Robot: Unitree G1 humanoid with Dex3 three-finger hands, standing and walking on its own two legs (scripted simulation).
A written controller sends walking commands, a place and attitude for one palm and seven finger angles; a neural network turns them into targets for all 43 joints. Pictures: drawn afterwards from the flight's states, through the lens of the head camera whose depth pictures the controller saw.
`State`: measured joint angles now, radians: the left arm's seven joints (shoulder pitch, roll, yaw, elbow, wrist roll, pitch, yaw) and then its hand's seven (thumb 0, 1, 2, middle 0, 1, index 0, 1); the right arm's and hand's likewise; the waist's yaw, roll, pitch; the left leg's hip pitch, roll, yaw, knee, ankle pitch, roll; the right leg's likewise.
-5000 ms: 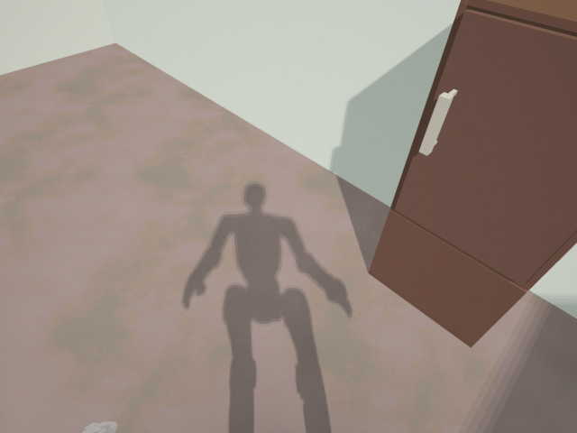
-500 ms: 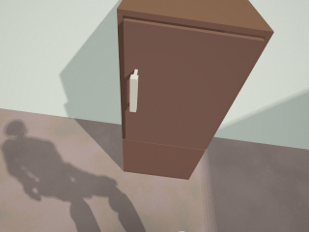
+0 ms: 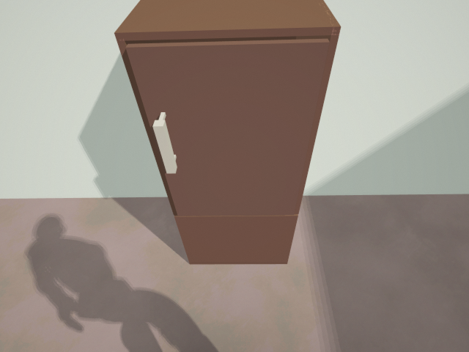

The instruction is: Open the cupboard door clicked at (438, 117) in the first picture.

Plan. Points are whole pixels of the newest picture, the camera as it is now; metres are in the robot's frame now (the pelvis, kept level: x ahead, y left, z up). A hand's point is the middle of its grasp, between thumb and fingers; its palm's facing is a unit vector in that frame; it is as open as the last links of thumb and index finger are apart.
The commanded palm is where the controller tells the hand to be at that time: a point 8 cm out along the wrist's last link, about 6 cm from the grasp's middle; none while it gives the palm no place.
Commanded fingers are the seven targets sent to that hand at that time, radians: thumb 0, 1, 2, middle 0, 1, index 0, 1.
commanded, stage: come to a stop and stand still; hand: left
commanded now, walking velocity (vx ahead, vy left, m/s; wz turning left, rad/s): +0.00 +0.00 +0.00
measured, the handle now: (167, 143) +0.60 +0.19 +0.01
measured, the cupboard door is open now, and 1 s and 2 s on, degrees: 0 0 0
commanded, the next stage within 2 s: look again from close up in 0.38 s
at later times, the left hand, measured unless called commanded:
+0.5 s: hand out of the picture -0.03 +0.12 -0.18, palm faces +0.06 -0.99 -0.14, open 7.3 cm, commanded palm none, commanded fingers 0.00 0.90 0.90 -0.20 -0.30 -0.20 -0.30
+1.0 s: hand out of the picture -0.05 +0.23 -0.19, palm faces +0.03 -0.98 -0.18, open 7.3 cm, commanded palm none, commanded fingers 0.00 0.90 0.90 -0.20 -0.30 -0.20 -0.30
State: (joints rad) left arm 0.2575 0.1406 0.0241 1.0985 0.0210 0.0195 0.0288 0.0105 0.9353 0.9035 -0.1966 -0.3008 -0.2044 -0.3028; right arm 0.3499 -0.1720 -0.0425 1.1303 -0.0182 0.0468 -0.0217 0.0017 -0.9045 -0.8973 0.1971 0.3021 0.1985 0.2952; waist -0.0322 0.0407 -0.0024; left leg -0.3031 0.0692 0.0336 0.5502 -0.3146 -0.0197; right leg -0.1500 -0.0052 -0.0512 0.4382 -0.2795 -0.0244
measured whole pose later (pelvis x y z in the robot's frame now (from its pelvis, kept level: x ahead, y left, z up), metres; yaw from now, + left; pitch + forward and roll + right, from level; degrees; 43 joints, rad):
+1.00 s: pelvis -0.04 +0.05 -0.01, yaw +0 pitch -2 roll -1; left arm 0.35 0.18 0.00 1.05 0.03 0.02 0.03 0.00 0.91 0.90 -0.19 -0.30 -0.20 -0.30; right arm 0.30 -0.16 -0.01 1.01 -0.02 -0.01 -0.02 0.00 -0.92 -0.90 0.20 0.30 0.20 0.30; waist 0.01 -0.03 -0.02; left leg -0.28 -0.05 0.07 0.47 -0.17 0.09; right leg -0.22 -0.05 -0.03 0.49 -0.25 0.00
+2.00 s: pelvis +0.04 -0.03 -0.01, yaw +1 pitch +1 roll +0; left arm 0.24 0.15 0.05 1.01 0.03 -0.05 0.01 0.01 0.93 0.90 -0.19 -0.30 -0.20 -0.30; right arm 0.42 -0.12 -0.03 1.11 -0.03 0.00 0.00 0.00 -0.90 -0.90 0.20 0.30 0.20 0.30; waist -0.03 0.02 0.02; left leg -0.38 0.06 0.07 0.89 -0.48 0.04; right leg -0.32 -0.04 -0.11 0.54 -0.23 -0.03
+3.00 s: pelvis +0.02 -0.05 -0.01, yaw +1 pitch -3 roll -1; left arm 0.28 0.18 0.01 0.94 0.02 0.02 0.04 0.00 0.92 0.90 -0.20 -0.30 -0.21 -0.30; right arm 0.28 -0.15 -0.03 0.98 -0.02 0.02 -0.02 0.00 -0.91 -0.90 0.20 0.30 0.20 0.30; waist 0.00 -0.03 0.00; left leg -0.25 0.00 0.06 0.52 -0.21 0.05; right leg -0.20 0.01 -0.11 0.48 -0.22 -0.03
